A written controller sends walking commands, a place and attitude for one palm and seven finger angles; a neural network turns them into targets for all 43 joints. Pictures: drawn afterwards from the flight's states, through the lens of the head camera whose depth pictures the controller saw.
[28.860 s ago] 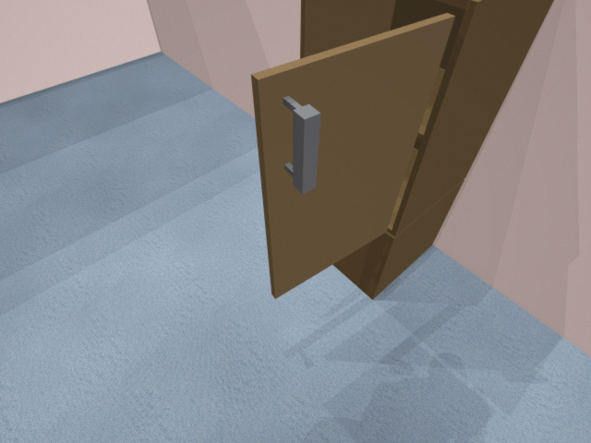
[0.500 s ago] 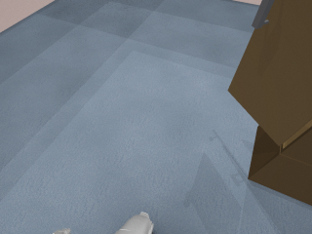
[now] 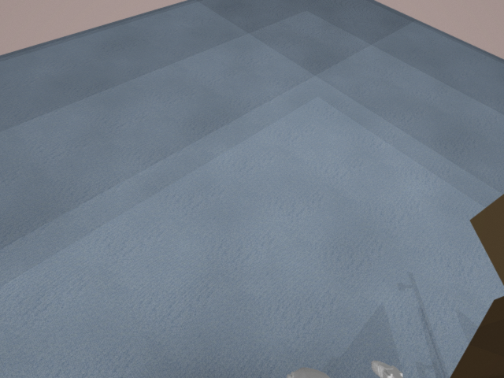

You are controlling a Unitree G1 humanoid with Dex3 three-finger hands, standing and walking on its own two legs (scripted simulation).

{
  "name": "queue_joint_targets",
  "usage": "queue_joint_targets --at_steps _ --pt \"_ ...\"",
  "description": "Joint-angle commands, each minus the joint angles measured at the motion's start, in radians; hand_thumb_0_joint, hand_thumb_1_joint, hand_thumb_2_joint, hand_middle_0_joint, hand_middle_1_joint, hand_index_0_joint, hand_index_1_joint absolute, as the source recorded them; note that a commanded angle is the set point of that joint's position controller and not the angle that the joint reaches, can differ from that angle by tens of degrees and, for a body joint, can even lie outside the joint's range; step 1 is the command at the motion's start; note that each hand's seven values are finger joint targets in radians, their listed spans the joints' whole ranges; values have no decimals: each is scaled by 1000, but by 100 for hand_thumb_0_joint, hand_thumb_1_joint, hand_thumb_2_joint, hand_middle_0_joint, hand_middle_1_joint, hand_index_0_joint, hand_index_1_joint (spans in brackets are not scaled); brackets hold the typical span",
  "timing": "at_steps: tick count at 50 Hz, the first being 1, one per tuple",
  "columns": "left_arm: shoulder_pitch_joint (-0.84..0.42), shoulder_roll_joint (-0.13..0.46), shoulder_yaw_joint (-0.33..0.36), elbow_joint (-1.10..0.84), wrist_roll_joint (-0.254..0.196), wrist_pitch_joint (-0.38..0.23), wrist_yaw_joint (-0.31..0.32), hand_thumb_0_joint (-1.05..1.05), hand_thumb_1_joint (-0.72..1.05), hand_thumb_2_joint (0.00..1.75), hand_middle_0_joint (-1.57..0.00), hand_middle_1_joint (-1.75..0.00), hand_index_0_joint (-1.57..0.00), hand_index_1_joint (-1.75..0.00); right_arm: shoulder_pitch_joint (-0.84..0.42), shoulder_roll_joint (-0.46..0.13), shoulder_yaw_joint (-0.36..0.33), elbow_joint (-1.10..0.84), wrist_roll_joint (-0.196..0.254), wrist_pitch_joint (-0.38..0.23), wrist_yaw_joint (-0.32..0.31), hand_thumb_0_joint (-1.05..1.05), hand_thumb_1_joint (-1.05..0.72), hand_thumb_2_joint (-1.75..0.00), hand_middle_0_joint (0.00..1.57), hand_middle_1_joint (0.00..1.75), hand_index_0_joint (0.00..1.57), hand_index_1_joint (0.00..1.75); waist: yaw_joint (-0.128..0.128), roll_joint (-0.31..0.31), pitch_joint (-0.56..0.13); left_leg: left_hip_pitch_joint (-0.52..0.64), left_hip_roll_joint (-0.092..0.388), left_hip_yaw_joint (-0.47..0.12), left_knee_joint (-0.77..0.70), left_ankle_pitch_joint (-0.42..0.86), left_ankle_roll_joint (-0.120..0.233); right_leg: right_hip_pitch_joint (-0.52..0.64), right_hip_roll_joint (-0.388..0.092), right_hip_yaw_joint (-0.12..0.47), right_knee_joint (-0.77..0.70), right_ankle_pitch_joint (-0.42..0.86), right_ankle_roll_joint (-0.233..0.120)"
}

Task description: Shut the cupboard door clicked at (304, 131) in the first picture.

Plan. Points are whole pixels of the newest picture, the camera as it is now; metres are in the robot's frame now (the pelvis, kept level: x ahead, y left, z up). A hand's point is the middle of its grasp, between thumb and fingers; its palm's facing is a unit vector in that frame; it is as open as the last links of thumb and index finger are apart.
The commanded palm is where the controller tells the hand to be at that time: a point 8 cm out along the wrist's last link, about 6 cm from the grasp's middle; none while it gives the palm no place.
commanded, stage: walk to a spot facing it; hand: left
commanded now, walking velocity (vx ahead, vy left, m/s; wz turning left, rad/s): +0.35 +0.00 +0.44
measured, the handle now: out of the picture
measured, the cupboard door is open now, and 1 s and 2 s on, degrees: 50 50 50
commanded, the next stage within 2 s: turn to face it in 0.68 s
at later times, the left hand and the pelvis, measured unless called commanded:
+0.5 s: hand (173, 325) +0.21 +0.16 -0.14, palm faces +0.26 -0.94 -0.23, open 7.2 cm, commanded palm none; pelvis +0.18 -0.04 +0.02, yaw +15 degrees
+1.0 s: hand (134, 279) +0.29 +0.26 -0.16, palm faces +0.48 -0.85 -0.21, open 7.4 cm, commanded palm none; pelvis +0.33 +0.06 +0.01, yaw +26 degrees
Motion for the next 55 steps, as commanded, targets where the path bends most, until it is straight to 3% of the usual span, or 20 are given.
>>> queue_joint_targets --at_steps 1,8,10,11,12,13,14,15,17,20,31,33,35,36,37,38,40,42,47,55 --pt "-117 62 9 -139 -10 -59 -9 0 90 90 -20 -30 -20 -30 153 -201 -48 0 5 -32 -25 0 -90 -90 20 30 20 30 -66 216 -48 216 250 -281 -295 402 196 -253 -1 40 -40 115 16" --pt "-191 54 -2 -170 -16 -73 -24 0 90 90 -20 -30 -20 -30 163 -207 -51 35 -1 -32 -16 0 -90 -90 20 30 20 30 -54 231 -6 88 217 -220 -298 324 166 -27 62 -12 -412 245 -1" --pt "-116 71 7 -152 -16 -79 -21 0 90 90 -20 -30 -20 -30 136 -213 -51 40 1 -29 -16 0 -90 -90 20 30 20 30 -6 201 -8 -10 214 -225 -255 315 151 155 90 -22 -464 268 -19" --pt "1 92 17 -117 -13 -87 -17 0 90 90 -20 -30 -20 -30 115 -211 -50 42 5 -28 -15 0 -90 -90 20 30 20 30 54 149 -48 -76 172 -193 -112 349 127 333 106 -20 -529 271 -32" --pt "163 163 36 -75 -3 -104 -9 0 90 90 -20 -30 -20 -30 115 -177 -46 38 17 -34 -6 0 -90 -90 20 30 20 30 124 -4 -129 -205 79 -128 146 285 87 568 15 97 -640 159 -64" --pt "281 280 64 -56 7 -110 6 0 90 90 -20 -30 -20 -30 175 -88 -32 14 34 -40 -4 0 -90 -90 20 30 20 30 148 -360 -273 -375 -91 -52 536 -200 36 724 -326 564 -828 18 -171" --pt "211 271 52 -74 -3 -101 16 0 90 90 -20 -30 -20 -30 166 -130 -43 8 21 -28 0 0 -90 -90 20 30 20 30 110 -303 -219 -427 -31 -133 756 -245 51 563 -380 702 -946 -277 -213" --pt "93 217 41 -99 3 -96 22 0 90 90 -20 -30 -20 -30 139 -122 -52 16 7 -25 6 0 -90 -90 20 30 20 30 67 -248 -134 -470 4 -140 860 -133 49 423 -350 680 -979 -443 -203" --pt "-59 101 15 -119 1 -98 34 0 90 90 -20 -30 -20 -30 126 -93 -46 46 0 -9 18 0 -90 -90 20 30 20 30 -23 -57 -57 -409 91 -129 820 24 30 219 -285 341 -935 -203 -155" --pt "-38 65 4 -95 -2 -125 31 0 90 90 -20 -30 -20 -30 155 -50 -39 65 3 13 31 0 -90 -90 20 30 20 30 -47 -59 -80 -382 99 -72 694 98 -3 232 -220 72 -920 149 -138" --pt "53 114 9 -23 -8 -127 28 0 90 90 -20 -30 -20 -30 -66 -43 -27 -30 6 4 60 0 -90 -90 20 30 20 30 -13 -54 -32 -374 96 69 192 114 15 445 -270 -151 -822 571 -144" --pt "37 137 15 -28 -7 -122 27 0 90 90 -20 -30 -20 -30 -36 -69 -33 -32 5 -2 57 0 -90 -90 20 30 20 30 -39 -59 -51 -272 60 101 126 66 36 456 -282 -184 -719 712 -136" --pt "21 166 20 -38 -18 -112 24 0 90 90 -20 -30 -20 -30 127 -131 -53 7 -3 -7 47 0 -90 -90 20 30 20 30 -131 -2 -147 61 -13 134 2 149 57 326 -232 -260 -414 753 -90" --pt "33 131 19 -63 -23 -106 14 0 90 90 -20 -30 -20 -30 251 -239 -80 26 -11 -11 33 0 -90 -90 20 30 20 30 -186 207 -258 299 140 -130 -66 231 134 123 -134 -272 -107 449 -36" --pt "-19 78 -4 -133 -27 -100 4 0 90 90 -20 -30 -20 -30 327 -355 -101 30 -11 -13 20 0 -90 -90 20 30 20 30 -200 403 -292 436 407 -564 -165 486 267 -205 23 -167 190 -195 8" --pt "-108 96 -3 -181 -24 -96 11 0 90 90 -20 -30 -20 -30 343 -367 -98 36 3 -3 7 0 -90 -90 20 30 20 30 -197 175 -247 358 451 -609 -193 516 295 -248 16 -3 223 -158 -14" --pt "-43 57 -1 -122 -14 -82 27 0 90 90 -20 -30 -20 -30 161 -279 -68 -13 2 -18 -14 0 -90 -90 20 30 20 30 -105 270 -218 153 380 -440 -244 264 211 -206 -29 58 210 -47 -16" --pt "35 39 -9 -53 -3 -60 19 0 90 90 -20 -30 -20 -30 67 -171 -30 -22 0 -27 -24 0 -90 -90 20 30 20 30 -37 246 -152 6 291 -285 -280 246 162 -105 -23 66 111 72 -17" --pt "55 -10 -42 0 -12 -33 24 0 90 90 -20 -30 -20 -30 82 -128 -7 32 6 -28 -34 0 -90 -90 20 30 20 30 -12 150 -119 -10 270 -117 -298 487 150 24 30 59 -180 138 -13" --pt "32 0 -11 -24 -9 -26 9 0 90 90 -20 -30 -20 -30 51 -156 -36 50 4 22 -36 0 -90 -90 20 30 20 30 -3 176 -39 -49 304 -15 -150 309 113 197 113 -21 -494 218 -31"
